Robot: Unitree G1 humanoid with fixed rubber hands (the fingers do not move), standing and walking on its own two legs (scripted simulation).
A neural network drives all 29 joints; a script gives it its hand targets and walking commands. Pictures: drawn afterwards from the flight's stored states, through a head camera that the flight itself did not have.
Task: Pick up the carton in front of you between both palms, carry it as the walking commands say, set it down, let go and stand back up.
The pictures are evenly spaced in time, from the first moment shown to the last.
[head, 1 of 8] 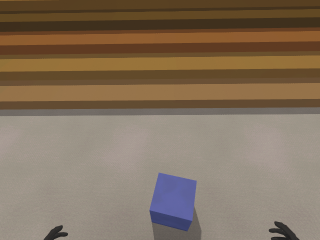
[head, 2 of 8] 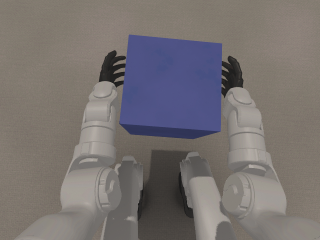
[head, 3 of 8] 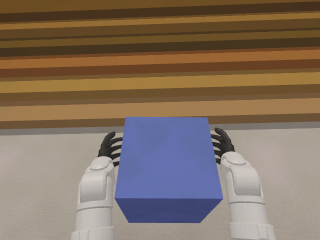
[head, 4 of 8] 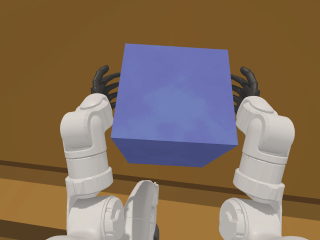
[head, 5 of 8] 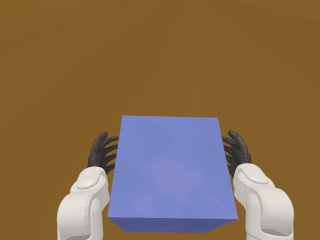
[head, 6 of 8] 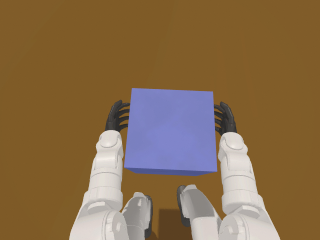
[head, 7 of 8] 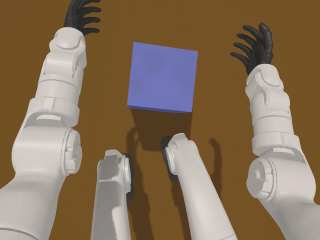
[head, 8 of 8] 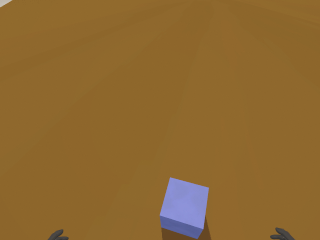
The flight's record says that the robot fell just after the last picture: no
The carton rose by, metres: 1.37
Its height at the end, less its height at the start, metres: +0.62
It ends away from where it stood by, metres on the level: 4.22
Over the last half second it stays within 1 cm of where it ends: yes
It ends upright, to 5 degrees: yes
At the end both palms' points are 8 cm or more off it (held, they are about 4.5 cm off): yes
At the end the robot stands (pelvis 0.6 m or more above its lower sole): yes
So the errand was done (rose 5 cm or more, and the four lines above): yes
